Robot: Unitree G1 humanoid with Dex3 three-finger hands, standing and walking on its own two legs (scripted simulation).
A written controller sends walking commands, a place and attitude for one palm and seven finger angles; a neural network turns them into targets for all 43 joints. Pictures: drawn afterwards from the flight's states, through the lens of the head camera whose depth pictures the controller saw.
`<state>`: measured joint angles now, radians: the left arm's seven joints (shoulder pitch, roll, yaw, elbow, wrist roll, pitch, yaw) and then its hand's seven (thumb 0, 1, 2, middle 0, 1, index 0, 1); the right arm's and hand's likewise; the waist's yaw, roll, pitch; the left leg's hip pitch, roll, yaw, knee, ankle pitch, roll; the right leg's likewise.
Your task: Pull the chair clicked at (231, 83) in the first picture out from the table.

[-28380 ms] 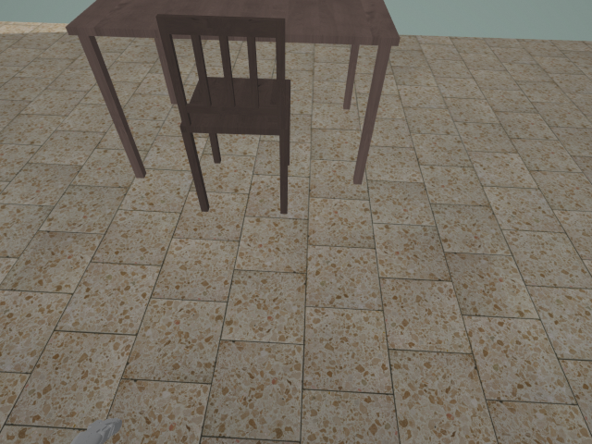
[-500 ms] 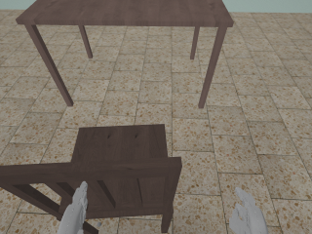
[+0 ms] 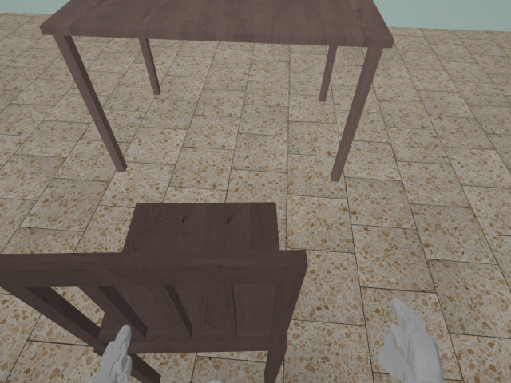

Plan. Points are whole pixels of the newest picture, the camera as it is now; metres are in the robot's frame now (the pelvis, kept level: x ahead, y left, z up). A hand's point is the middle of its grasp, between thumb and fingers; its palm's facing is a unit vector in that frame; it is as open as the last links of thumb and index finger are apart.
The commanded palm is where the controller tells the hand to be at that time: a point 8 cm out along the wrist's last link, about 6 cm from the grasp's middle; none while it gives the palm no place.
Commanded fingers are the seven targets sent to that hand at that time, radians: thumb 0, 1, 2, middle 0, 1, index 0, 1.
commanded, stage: draw the hand back to the body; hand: left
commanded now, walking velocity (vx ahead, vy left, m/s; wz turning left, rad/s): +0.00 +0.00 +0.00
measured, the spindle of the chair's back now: (173, 310) +0.24 +0.15 -0.03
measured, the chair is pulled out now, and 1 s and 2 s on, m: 0.71 0.69 0.69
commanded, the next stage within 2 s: step back with the hand held close in 1.50 s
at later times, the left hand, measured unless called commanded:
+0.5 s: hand (91, 379) +0.13 +0.19 +0.09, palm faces +0.11 -0.96 -0.27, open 16.8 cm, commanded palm +0.09 +0.25 +0.13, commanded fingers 0.00 -0.19 0.38 -0.05 -0.08 -0.05 -0.08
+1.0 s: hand (18, 276) +0.19 +0.24 +0.20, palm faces +0.43 -0.79 -0.44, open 11.1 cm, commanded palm +0.14 +0.28 +0.23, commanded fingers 0.00 0.72 0.81 -0.17 -0.26 -0.17 -0.26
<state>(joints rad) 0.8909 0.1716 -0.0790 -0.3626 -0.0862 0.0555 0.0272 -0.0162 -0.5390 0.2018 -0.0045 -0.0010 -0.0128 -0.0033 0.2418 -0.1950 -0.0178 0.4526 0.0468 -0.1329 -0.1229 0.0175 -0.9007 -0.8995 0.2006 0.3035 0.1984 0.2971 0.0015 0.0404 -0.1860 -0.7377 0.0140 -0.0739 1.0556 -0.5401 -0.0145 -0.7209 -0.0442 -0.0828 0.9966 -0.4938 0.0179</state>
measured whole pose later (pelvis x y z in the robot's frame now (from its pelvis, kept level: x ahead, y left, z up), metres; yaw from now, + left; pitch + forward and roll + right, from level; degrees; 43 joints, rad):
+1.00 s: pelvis +0.01 -0.01 +0.06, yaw -1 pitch -2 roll -1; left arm 0.55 0.35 0.28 -0.43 -0.05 -0.02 0.17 0.00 0.37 0.64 -0.14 -0.19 -0.15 -0.19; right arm 0.18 -0.22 0.03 0.64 0.02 -0.16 -0.12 0.02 -0.90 -0.90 0.20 0.30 0.20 0.30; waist 0.06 0.08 0.00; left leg -0.19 0.03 -0.04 0.57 -0.34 -0.03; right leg -0.19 -0.02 -0.07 0.54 -0.31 0.01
